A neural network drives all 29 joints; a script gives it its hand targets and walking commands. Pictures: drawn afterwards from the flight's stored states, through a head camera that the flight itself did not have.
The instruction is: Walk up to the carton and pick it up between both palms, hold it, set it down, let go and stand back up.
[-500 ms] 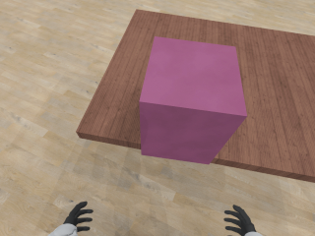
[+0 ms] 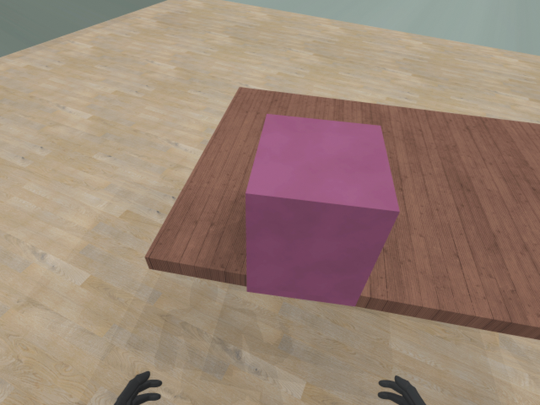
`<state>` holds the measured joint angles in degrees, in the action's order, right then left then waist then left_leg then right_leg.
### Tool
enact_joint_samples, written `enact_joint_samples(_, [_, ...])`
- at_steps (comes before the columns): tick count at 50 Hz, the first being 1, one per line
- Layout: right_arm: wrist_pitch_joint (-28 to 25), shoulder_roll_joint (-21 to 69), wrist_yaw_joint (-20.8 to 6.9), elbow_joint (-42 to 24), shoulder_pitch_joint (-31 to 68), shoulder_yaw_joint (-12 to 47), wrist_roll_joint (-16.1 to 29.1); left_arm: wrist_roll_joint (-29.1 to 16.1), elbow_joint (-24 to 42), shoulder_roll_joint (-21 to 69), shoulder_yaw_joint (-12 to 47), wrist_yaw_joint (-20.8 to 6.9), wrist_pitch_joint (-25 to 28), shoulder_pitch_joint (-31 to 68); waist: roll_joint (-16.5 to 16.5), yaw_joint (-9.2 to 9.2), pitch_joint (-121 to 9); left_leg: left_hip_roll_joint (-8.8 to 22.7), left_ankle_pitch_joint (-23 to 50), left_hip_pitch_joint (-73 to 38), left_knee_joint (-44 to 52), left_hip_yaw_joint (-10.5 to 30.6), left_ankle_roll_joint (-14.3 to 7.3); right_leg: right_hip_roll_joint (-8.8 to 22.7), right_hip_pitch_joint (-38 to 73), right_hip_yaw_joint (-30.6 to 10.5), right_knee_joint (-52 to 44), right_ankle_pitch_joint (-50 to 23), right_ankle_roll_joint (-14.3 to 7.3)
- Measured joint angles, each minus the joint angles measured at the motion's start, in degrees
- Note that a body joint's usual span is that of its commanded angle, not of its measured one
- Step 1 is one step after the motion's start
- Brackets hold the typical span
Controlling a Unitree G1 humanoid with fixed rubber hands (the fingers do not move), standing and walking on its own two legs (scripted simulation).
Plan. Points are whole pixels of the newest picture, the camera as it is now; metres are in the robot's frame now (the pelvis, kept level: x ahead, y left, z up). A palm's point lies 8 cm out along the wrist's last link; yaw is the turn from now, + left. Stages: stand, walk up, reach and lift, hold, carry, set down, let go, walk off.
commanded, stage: let go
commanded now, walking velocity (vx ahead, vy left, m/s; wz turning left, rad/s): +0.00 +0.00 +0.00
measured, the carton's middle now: (311, 211) +0.45 -0.05 +0.06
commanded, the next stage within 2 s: stand in 0.22 s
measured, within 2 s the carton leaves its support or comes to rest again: neither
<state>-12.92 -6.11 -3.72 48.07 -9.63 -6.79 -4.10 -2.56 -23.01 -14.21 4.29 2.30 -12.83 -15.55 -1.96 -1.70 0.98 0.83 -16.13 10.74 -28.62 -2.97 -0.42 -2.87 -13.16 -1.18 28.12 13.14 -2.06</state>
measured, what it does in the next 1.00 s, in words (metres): shifts its weight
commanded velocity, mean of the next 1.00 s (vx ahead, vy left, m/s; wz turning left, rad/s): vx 0.00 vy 0.00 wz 0.00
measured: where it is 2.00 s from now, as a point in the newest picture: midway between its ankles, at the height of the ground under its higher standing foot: outside the picture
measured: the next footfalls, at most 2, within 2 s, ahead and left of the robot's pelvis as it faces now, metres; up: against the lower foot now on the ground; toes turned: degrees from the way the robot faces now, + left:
none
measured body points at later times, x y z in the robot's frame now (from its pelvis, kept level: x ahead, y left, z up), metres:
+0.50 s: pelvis +0.03 +0.02 -0.01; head +0.02 +0.03 +0.44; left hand +0.12 +0.24 -0.13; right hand +0.07 -0.22 -0.14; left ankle -0.01 +0.11 -0.74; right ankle +0.02 -0.10 -0.74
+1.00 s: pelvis +0.03 +0.05 -0.01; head +0.01 +0.05 +0.44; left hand +0.07 +0.26 -0.16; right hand +0.00 -0.18 -0.17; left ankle -0.01 +0.11 -0.74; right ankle +0.02 -0.10 -0.74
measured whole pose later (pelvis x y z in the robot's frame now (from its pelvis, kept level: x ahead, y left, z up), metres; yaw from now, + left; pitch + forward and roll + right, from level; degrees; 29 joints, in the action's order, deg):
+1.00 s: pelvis +0.03 +0.05 -0.01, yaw -6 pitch +0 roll +0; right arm 0.9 -8.7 2.2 60.1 -20.2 -2.5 -1.6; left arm 1.1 -56.0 -6.4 -1.2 3.2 0.0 -20.6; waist 1.0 0.7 -3.2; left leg -0.6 -23.1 11.5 -34.2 -9.8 -4.4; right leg -1.7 -16.9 -7.5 35.7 18.8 2.1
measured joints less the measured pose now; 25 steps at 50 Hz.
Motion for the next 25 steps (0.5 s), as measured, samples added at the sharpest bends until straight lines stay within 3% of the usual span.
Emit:
enact_joint_samples(12, [-0.86,-2.67,-0.27,-0.66,-0.25,-0.81,0.39,-0.34,-0.46,-0.33,0.27,0.98,0.13,2.05,0.23,0.02,0.82,-0.31,-0.06,0.24,-0.39,-1.01,-0.62,0.33,-0.56,-0.86,0.60,-0.10,0.64])
enact_joint_samples(15, [5.95,-3.66,1.01,-1.82,-1.41,0.76,2.06,4.76,-5.09,1.56,-1.31,-0.85,7.79,0.10,1.73,0.41,-2.14,0.43,-1.59,2.71,-2.57,-0.98,-0.95,-0.30,-2.10,-0.76,0.58,0.10,0.85])
enact_joint_samples(18, [11.02,-3.94,1.92,-1.38,-2.92,1.88,2.65,6.03,-9.46,2.41,-2.70,-2.59,12.59,-2.22,2.53,0.89,-3.85,0.98,-3.18,4.18,-4.60,-1.33,-1.06,-0.83,-3.31,-1.16,1.54,0.94,1.06])
enact_joint_samples(25, [12.48,-4.13,2.71,2.54,-8.25,3.08,2.25,4.92,-17.02,4.37,-3.94,-2.49,15.37,-5.30,2.23,1.40,-5.60,0.56,-5.52,4.61,-5.97,-2.89,-1.83,-0.52,-4.92,-2.71,4.40,3.51,1.82])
